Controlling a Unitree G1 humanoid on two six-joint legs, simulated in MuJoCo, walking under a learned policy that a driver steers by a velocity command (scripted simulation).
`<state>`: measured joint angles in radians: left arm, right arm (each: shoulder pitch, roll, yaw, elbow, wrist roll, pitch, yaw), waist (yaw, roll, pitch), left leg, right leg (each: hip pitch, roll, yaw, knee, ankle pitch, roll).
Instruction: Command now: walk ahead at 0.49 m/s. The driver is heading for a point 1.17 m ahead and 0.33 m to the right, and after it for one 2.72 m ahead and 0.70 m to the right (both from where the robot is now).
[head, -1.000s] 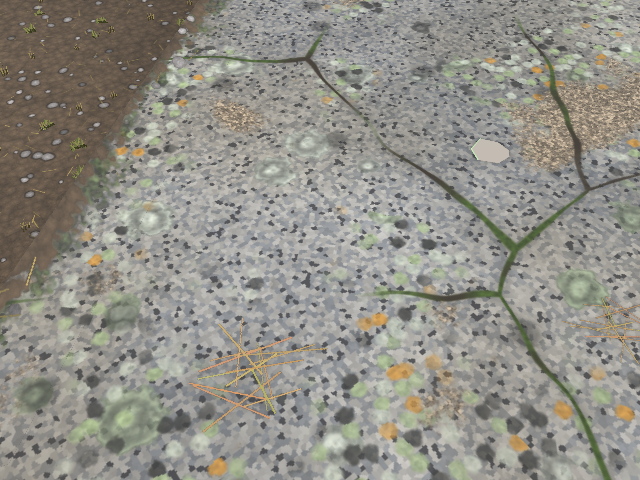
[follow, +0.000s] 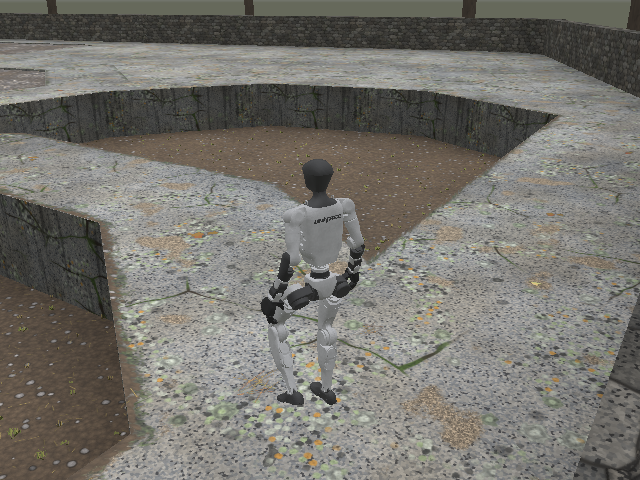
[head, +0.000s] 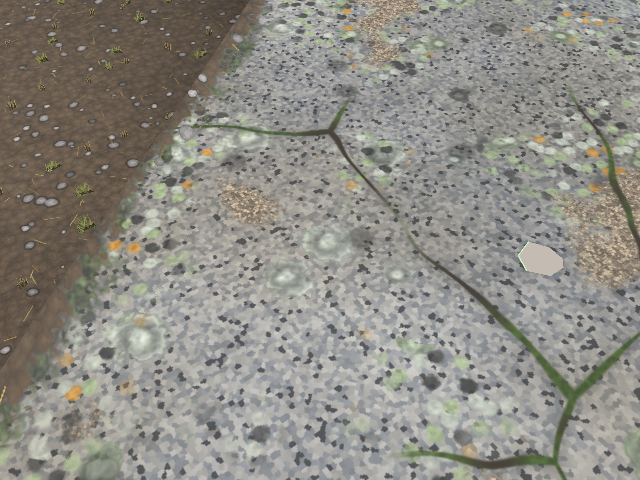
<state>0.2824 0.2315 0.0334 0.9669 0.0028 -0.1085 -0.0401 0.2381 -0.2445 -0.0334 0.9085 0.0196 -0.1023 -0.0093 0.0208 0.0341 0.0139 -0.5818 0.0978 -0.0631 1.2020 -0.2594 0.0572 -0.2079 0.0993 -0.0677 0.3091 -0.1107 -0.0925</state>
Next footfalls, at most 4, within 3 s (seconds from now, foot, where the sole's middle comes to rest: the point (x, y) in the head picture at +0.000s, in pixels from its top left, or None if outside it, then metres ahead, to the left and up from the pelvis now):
0.34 left None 0.36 0.17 -0.78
0.90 right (402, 442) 0.59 -0.13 -0.78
1.40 left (355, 349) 0.82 -0.03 -0.78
1.68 right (436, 438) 0.60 -0.20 -0.78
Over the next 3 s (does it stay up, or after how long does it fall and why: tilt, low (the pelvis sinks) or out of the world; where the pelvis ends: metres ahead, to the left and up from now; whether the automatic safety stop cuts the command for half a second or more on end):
stays up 0.84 -0.18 0.00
